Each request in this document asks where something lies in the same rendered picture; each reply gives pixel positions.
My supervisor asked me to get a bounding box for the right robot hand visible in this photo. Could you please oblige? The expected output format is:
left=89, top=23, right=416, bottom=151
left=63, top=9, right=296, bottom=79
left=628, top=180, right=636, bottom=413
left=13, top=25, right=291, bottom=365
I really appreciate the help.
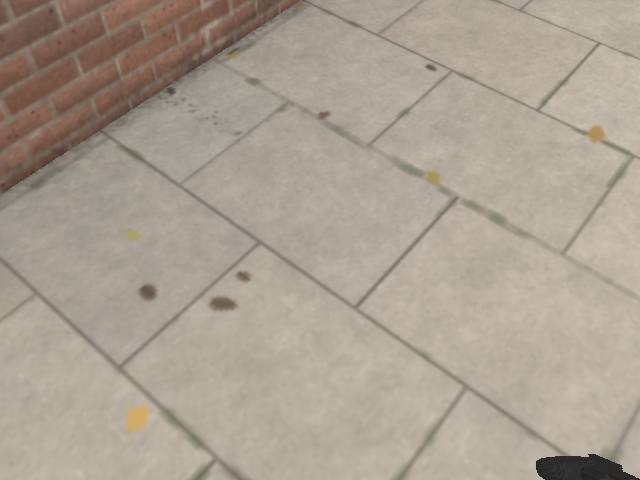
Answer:
left=536, top=454, right=640, bottom=480

